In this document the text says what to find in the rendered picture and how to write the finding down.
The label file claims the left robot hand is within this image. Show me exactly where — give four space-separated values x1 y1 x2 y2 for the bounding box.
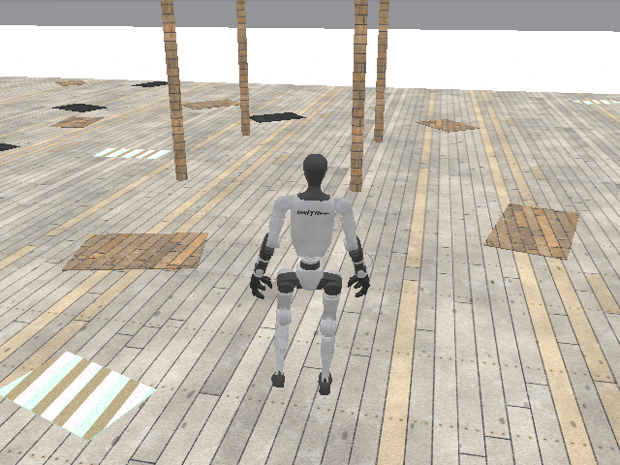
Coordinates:
250 274 272 299

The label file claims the left robot upper arm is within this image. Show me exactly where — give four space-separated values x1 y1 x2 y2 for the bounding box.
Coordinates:
265 195 294 249

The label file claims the robot right thigh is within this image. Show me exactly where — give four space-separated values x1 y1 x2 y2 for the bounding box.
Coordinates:
320 270 342 337

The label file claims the right robot upper arm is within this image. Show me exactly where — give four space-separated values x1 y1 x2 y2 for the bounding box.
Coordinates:
334 197 358 251

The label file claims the right robot forearm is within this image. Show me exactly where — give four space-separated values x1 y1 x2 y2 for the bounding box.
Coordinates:
349 236 368 278

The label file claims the left robot forearm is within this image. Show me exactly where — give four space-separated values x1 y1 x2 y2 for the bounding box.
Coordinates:
253 233 274 278

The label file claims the robot right shin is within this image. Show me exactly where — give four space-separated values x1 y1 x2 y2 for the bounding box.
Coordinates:
321 321 336 383

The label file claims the right robot hand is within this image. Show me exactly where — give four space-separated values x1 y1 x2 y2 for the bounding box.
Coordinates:
348 274 370 297

